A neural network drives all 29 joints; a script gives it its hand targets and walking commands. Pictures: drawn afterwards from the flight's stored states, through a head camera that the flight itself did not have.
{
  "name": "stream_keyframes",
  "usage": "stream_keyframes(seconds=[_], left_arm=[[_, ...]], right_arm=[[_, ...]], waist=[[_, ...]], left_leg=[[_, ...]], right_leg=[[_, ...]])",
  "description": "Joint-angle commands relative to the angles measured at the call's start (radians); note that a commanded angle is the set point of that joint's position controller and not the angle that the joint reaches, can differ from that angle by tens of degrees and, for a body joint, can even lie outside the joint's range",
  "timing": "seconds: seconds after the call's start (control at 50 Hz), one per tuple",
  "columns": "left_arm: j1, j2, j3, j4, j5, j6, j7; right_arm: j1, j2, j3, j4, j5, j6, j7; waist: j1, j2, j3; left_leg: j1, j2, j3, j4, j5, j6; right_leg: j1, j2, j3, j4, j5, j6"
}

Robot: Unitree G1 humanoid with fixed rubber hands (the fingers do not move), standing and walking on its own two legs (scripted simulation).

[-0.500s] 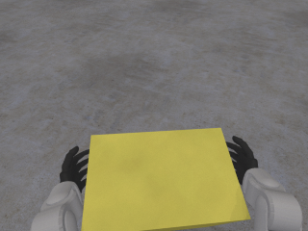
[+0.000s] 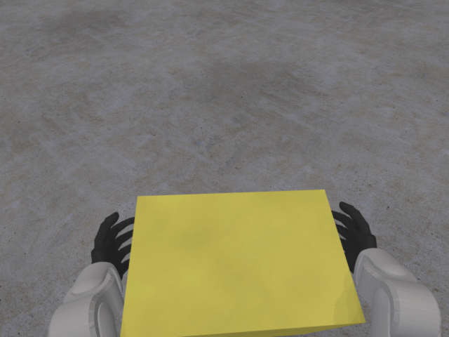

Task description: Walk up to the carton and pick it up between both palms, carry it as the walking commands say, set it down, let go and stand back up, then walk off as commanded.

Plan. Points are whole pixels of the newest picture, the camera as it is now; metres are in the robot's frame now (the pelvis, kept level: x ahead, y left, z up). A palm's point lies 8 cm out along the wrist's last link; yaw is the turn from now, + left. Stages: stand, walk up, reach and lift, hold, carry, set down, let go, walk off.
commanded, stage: carry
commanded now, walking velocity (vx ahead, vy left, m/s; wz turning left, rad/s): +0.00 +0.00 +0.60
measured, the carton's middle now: (232, 275) +0.23 +0.00 -0.01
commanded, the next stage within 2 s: none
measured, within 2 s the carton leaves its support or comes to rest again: neither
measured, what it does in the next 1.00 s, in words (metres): steps on the spot, turning left: left foot, then right foot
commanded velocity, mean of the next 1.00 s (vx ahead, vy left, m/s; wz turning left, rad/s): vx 0.00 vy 0.00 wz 0.18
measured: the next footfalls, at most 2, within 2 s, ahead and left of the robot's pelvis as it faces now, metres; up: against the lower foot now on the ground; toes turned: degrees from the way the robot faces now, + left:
left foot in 0.18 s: +0.04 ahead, +0.14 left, +0.00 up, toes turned +14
right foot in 0.48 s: +0.04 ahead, -0.07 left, +0.00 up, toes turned +8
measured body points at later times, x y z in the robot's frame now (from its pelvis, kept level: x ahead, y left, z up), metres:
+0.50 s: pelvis -0.04 +0.03 -0.01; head -0.03 +0.01 +0.44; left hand +0.14 +0.26 +0.09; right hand +0.24 -0.11 +0.07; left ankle +0.00 +0.13 -0.73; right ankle +0.00 -0.07 -0.73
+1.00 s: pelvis -0.07 +0.03 +0.01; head -0.09 +0.02 +0.46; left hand +0.09 +0.29 +0.09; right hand +0.22 -0.08 +0.09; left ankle -0.07 +0.15 -0.73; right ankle +0.00 -0.07 -0.73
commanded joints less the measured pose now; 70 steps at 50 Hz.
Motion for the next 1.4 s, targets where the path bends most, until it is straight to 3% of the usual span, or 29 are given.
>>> stream_keyframes(seconds=[0.0, 0.04, 0.06, 0.12, 0.14, 0.16, 0.18, 0.22, 0.28, 0.42, 0.46, 0.5, 0.52, 0.56, 0.66, 0.7, 0.74, 0.8, 0.84, 0.86, 0.9, 1.06, 1.12, 1.18, 1.2, 1.26, 1.28, 1.34, 1.38], left_arm=[[-0.378, -0.615, -0.769, -0.167, -0.3, 0.012, -0.106], [-0.317, -0.598, -0.76, -0.089, -0.265, 0.03, -0.097], [-0.29, -0.574, -0.742, -0.077, -0.254, 0.032, -0.094], [-0.338, -0.561, -0.775, -0.134, -0.272, 0.031, -0.075], [-0.336, -0.518, -0.765, -0.137, -0.265, 0.04, -0.073], [-0.345, -0.511, -0.764, -0.131, -0.258, 0.046, -0.074], [-0.436, -0.555, -0.814, -0.153, -0.291, 0.051, -0.077], [-0.399, -0.627, -0.806, -0.095, -0.314, 0.052, -0.101], [-0.451, -0.674, -0.825, -0.102, -0.348, 0.036, -0.114], [-0.343, -0.615, -0.786, -0.125, -0.302, 0.021, -0.099], [-0.373, -0.597, -0.771, -0.156, -0.311, 0.012, -0.109], [-0.357, -0.571, -0.734, -0.091, -0.296, 0.026, -0.116], [-0.326, -0.573, -0.722, -0.047, -0.276, 0.034, -0.111], [-0.362, -0.578, -0.722, -0.092, -0.269, 0.029, -0.105], [-0.325, -0.484, -0.714, -0.088, -0.26, 0.056, -0.084], [-0.406, -0.482, -0.729, -0.102, -0.262, 0.062, -0.078], [-0.419, -0.538, -0.771, -0.069, -0.278, 0.076, -0.08], [-0.438, -0.587, -0.75, -0.024, -0.302, 0.072, -0.099], [-0.483, -0.64, -0.78, -0.081, -0.34, 0.057, -0.111], [-0.52, -0.626, -0.786, -0.106, -0.345, 0.047, -0.109], [-0.438, -0.567, -0.742, -0.038, -0.298, 0.055, -0.107], [-0.489, -0.562, -0.745, -0.057, -0.291, 0.06, -0.097], [-0.506, -0.583, -0.751, -0.085, -0.306, 0.049, -0.105], [-0.452, -0.571, -0.722, -0.029, -0.275, 0.055, -0.102], [-0.453, -0.586, -0.727, -0.02, -0.272, 0.055, -0.103], [-0.487, -0.589, -0.742, -0.072, -0.284, 0.044, -0.101], [-0.454, -0.521, -0.686, 0.075, -0.245, 0.035, -0.108], [-0.521, -0.606, -0.775, -0.097, -0.306, 0.033, -0.106], [-0.436, -0.574, -0.723, 0.005, -0.271, 0.033, -0.108]], right_arm=[[-0.385, 0.742, 0.82, -0.141, 0.262, 0.001, 0.016], [-0.423, 0.7, 0.813, -0.143, 0.261, 0.005, 0.007], [-0.421, 0.684, 0.818, -0.147, 0.26, 0.01, 0.005], [-0.322, 0.695, 0.771, -0.076, 0.237, 0.017, -0.003], [-0.255, 0.666, 0.745, -0.015, 0.216, 0.028, -0.002], [-0.279, 0.654, 0.742, -0.006, 0.215, 0.023, -0.002], [-0.291, 0.661, 0.712, -0.033, 0.204, 0.019, -0.003], [-0.374, 0.685, 0.735, -0.115, 0.206, 0.014, -0.008], [-0.395, 0.713, 0.739, -0.118, 0.203, 0.004, -0.006], [-0.345, 0.714, 0.808, -0.132, 0.23, 0.002, -0.005], [-0.365, 0.725, 0.825, -0.15, 0.229, -0.003, -0.007], [-0.436, 0.674, 0.827, -0.203, 0.229, 0.0, -0.013], [-0.422, 0.655, 0.809, -0.16, 0.222, 0.012, -0.009], [-0.469, 0.697, 0.843, -0.175, 0.27, 0.005, 0.003], [-0.29, 0.648, 0.758, -0.015, 0.22, 0.035, -0.017], [-0.374, 0.654, 0.747, -0.012, 0.223, 0.033, -0.013], [-0.369, 0.622, 0.706, -0.02, 0.197, 0.028, -0.011], [-0.457, 0.668, 0.737, -0.079, 0.207, 0.028, -0.023], [-0.471, 0.711, 0.758, -0.131, 0.223, 0.013, -0.018], [-0.447, 0.717, 0.752, -0.116, 0.214, 0.009, -0.02], [-0.425, 0.653, 0.746, -0.091, 0.197, 0.018, -0.017], [-0.452, 0.686, 0.741, -0.053, 0.218, 0.02, -0.018], [-0.43, 0.72, 0.758, -0.047, 0.217, 0.021, -0.012], [-0.489, 0.685, 0.766, -0.079, 0.234, 0.018, -0.006], [-0.515, 0.692, 0.76, -0.089, 0.239, 0.011, -0.005], [-0.482, 0.719, 0.777, -0.084, 0.243, 0.009, -0.001], [-0.448, 0.625, 0.692, 0.035, 0.177, -0.005, -0.006], [-0.484, 0.73, 0.781, -0.095, 0.231, -0.004, -0.006], [-0.437, 0.675, 0.722, -0.021, 0.199, -0.008, -0.003]], waist=[[0.014, -0.194, -0.145], [0.024, -0.161, -0.142], [0.026, -0.27, -0.152], [0.015, -0.15, -0.226], [0.0, 0.01, -0.208], [-0.002, 0.245, -0.188], [-0.011, 0.255, -0.13], [0.002, 0.071, -0.15], [0.007, 0.067, -0.158], [0.021, 0.094, -0.248], [0.026, -0.102, -0.252], [0.021, -0.438, -0.125], [0.025, -0.334, -0.078], [0.016, -0.231, -0.126], [-0.001, -0.15, -0.179], [0.011, -0.052, -0.157], [0.015, 0.203, -0.121], [0.018, -0.024, -0.076], [0.02, 0.012, -0.144], [0.015, -0.08, -0.192], [0.018, -0.079, -0.166], [0.024, 0.007, -0.126], [0.018, -0.085, -0.135], [0.026, -0.053, -0.123], [0.03, 0.027, -0.14], [0.026, -0.063, -0.151], [0.021, -0.032, -0.134], [0.025, -0.05, -0.164], [0.024, -0.005, -0.201]], left_leg=[[0.026, 0.058, 0.023, 0.002, 0.07, -0.005], [0.048, 0.048, 0.057, -0.095, 0.031, -0.003], [0.058, 0.025, 0.083, -0.161, 0.024, -0.003], [0.244, 0.036, 0.048, -0.476, 0.215, 0.015], [0.379, 0.162, -0.131, -0.546, 0.342, 0.055], [0.486, 0.395, -0.44, -0.558, 0.721, 0.111], [0.468, 0.373, -0.478, -0.51, 0.94, 0.202], [0.38, 0.312, -0.32, -0.519, 0.696, 0.185], [0.277, 0.232, -0.265, -0.55, 0.414, 0.172], [0.32, 0.216, -0.281, -0.486, 0.486, 0.148], [0.193, 0.154, -0.224, -0.461, 0.24, 0.088], [-0.017, -0.008, -0.048, -0.223, 0.054, 0.012], [0.045, 0.022, -0.043, -0.122, 0.02, 0.012], [0.112, 0.044, -0.037, -0.143, 0.061, 0.017], [0.223, 0.034, -0.004, -0.446, 0.218, 0.005], [0.343, 0.129, -0.081, -0.513, 0.289, 0.0], [0.279, 0.239, -0.253, -0.589, 0.227, 0.064], [0.166, 0.197, -0.171, -0.587, 0.104, 0.049], [0.208, 0.149, -0.127, -0.517, 0.246, 0.037], [0.236, 0.148, -0.112, -0.491, 0.304, 0.025], [0.243, 0.112, -0.081, -0.485, 0.166, 0.028], [0.172, 0.143, -0.122, -0.547, 0.106, 0.033], [0.214, 0.124, -0.097, -0.51, 0.174, 0.025], [0.198, 0.142, -0.102, -0.526, 0.132, 0.022], [0.218, 0.139, -0.101, -0.527, 0.131, 0.026], [0.215, 0.128, -0.098, -0.515, 0.13, 0.025], [0.215, 0.116, -0.091, -0.522, 0.102, 0.025], [0.248, 0.131, -0.079, -0.494, 0.227, 0.016], [0.269, 0.143, -0.096, -0.512, 0.259, 0.03]], right_leg=[[0.075, -0.258, 0.109, -0.257, 0.175, -0.046], [0.108, -0.259, 0.098, -0.202, 0.283, -0.055], [0.146, -0.264, 0.099, -0.186, 0.311, -0.052], [0.155, -0.234, 0.045, -0.04, 0.321, 0.025], [-0.022, -0.182, -0.009, 0.129, 0.064, 0.086], [-0.265, -0.058, -0.038, 0.338, -0.28, 0.153], [-0.336, -0.025, 0.063, 0.454, -0.346, 0.149], [-0.295, -0.047, 0.141, 0.523, -0.256, 0.14], [-0.236, -0.042, 0.126, 0.474, -0.149, 0.133], [0.013, 0.043, 0.096, -0.026, -0.059, 0.101], [0.19, -0.033, 0.14, -0.227, 0.009, 0.076], [0.151, -0.288, 0.443, -0.386, -0.099, -0.048], [0.044, -0.308, 0.434, -0.403, -0.094, -0.097], [0.038, -0.241, 0.303, -0.347, 0.02, -0.074], [0.141, -0.152, 0.222, -0.187, 0.378, -0.015], [0.043, -0.114, 0.164, -0.115, 0.216, 0.033], [-0.07, -0.007, 0.088, -0.048, -0.044, 0.087], [0.042, -0.006, 0.082, -0.121, 0.024, 0.087], [0.077, -0.04, 0.121, -0.151, 0.125, 0.065], [0.142, -0.036, 0.112, -0.143, 0.194, 0.055], [0.069, -0.049, 0.156, -0.209, 0.032, 0.044], [0.104, -0.025, 0.138, -0.175, 0.039, 0.037], [0.069, -0.03, 0.164, -0.211, 0.025, 0.029], [0.068, -0.03, 0.156, -0.207, 0.019, 0.03], [0.082, -0.025, 0.148, -0.205, 0.046, 0.03], [0.076, -0.045, 0.167, -0.223, 0.008, 0.022], [0.046, -0.035, 0.175, -0.22, -0.034, 0.018], [0.081, -0.043, 0.17, -0.217, 0.074, 0.019], [0.129, -0.026, 0.142, -0.184, 0.159, 0.029]])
